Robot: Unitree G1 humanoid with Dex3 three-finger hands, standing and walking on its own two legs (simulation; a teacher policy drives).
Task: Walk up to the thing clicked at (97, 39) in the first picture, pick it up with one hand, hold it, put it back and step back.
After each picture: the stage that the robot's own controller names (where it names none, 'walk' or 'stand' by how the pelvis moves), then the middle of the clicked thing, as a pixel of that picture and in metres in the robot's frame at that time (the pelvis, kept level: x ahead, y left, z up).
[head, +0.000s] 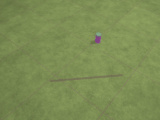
stand; (98, 37) +1.42 -0.21 -0.72
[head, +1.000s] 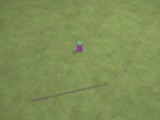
walk; (79, 46) +1.30 +0.10 -0.70
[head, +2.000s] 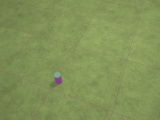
walk; (58, 78) +0.83 +0.27 -0.72
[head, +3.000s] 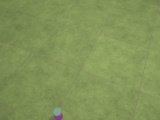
walk; (58, 114) +0.48 +0.21 -0.71
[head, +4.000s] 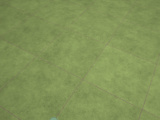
stand; out of the picture +0.43 +0.20 -0.71
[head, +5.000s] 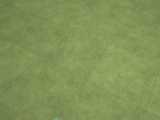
stand; out of the picture +0.43 +0.20 -0.73
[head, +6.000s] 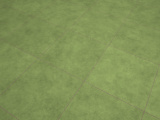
stand; out of the picture +0.42 +0.21 -0.73
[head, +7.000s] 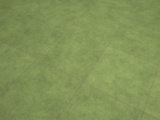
stand; out of the picture +0.41 +0.22 -0.73
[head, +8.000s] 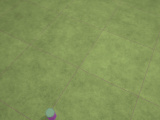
go down; (51, 114) +0.42 +0.22 -0.71
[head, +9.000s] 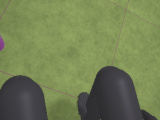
go down; out of the picture +0.49 +0.27 -0.29
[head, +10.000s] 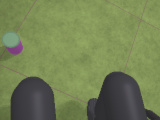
close in; (13, 44) +0.49 +0.25 -0.30
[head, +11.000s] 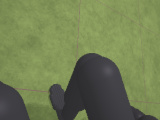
close in; out of the picture +0.47 +0.30 -0.23
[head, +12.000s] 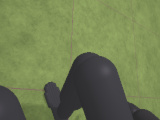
close; out of the picture +0.46 +0.31 -0.23
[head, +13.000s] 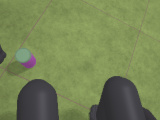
lift; (26, 58) +0.46 +0.22 -0.30
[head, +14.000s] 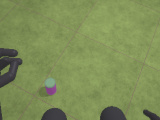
lift; (50, 86) +0.45 +0.17 -0.52
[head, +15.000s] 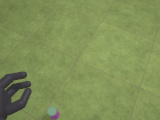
go down; (53, 113) +0.40 +0.18 -0.64
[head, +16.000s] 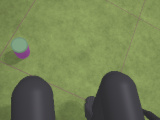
stand; (21, 48) +0.48 +0.21 -0.32
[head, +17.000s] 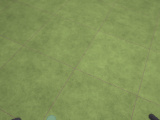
stand; out of the picture +0.39 +0.16 -0.64
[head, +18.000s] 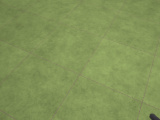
stand; out of the picture +0.39 +0.17 -0.66
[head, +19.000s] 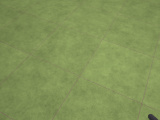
stand; out of the picture +0.39 +0.16 -0.66
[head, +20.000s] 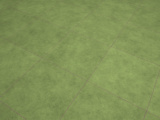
stand; out of the picture +0.42 +0.16 -0.72
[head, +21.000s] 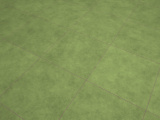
stand; out of the picture +0.39 +0.17 -0.73
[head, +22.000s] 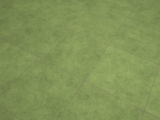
stand; out of the picture +0.39 +0.17 -0.73
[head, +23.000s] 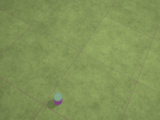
walk; (58, 98) +0.46 +0.11 -0.71
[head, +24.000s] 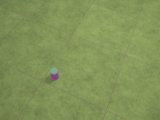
walk; (54, 73) +0.69 +0.21 -0.70
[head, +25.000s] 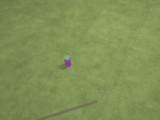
stand; (67, 61) +1.02 +0.22 -0.71
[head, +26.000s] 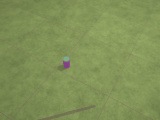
stand; (66, 62) +0.98 +0.14 -0.71
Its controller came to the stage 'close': yes
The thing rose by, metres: 0.01
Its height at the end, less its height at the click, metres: +0.00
